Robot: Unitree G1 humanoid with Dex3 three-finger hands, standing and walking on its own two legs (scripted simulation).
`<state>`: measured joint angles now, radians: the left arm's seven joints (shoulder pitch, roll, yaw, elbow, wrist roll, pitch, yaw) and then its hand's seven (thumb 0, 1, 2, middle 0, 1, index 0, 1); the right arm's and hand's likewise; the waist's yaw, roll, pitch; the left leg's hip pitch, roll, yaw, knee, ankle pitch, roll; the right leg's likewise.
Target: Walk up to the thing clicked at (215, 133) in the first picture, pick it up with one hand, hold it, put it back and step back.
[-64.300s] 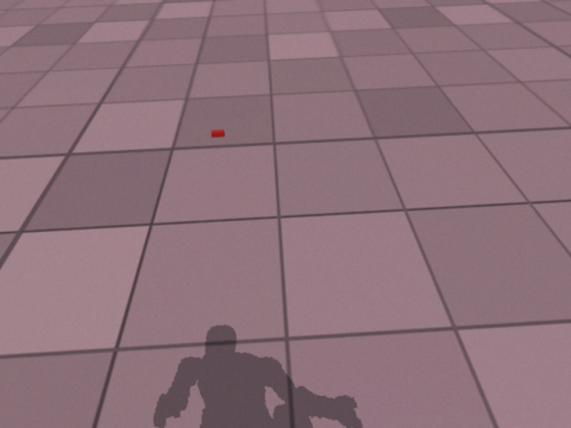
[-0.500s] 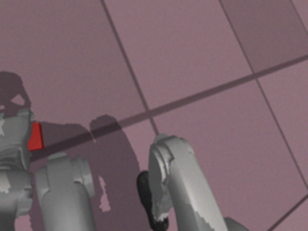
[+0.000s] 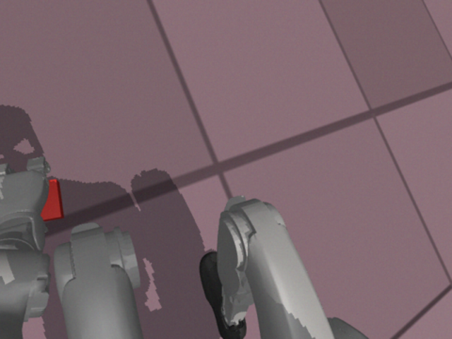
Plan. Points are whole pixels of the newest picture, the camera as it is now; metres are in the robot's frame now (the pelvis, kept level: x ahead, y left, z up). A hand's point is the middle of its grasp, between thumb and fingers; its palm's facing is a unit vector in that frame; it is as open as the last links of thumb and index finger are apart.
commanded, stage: rest palm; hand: left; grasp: from above
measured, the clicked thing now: (50, 200) +0.39 +0.26 -0.30
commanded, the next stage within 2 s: close in 1.26 s
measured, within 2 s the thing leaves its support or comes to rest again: neither
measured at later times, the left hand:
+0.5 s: hand (33, 205) +0.37 +0.27 -0.25, palm faces -0.43 -0.14 -0.89, open 12.2 cm
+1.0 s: hand (32, 205) +0.38 +0.28 -0.25, palm faces -0.42 -0.14 -0.90, open 12.0 cm
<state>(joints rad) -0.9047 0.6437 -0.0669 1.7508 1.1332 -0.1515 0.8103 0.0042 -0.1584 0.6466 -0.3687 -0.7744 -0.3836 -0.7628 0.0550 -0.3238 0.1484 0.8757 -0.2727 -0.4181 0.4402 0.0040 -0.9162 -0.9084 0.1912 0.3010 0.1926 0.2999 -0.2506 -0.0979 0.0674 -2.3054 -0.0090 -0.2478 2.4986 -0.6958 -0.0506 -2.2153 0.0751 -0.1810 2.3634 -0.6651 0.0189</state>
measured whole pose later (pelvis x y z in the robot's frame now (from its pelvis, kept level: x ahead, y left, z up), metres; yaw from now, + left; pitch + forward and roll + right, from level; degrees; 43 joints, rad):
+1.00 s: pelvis +0.00 +0.00 +0.00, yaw -1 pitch +28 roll -13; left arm -0.91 0.68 -0.06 1.76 1.11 -0.15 0.83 0.00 -0.15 0.64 -0.35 -0.79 -0.37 -0.78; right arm 0.04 -0.33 0.19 0.85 -0.28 -0.43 0.44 0.00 -0.91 -0.91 0.19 0.30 0.19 0.30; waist -0.27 -0.11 0.10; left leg -2.29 -0.01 -0.27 2.50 -0.71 -0.05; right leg -2.20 0.08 -0.20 2.35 -0.67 0.02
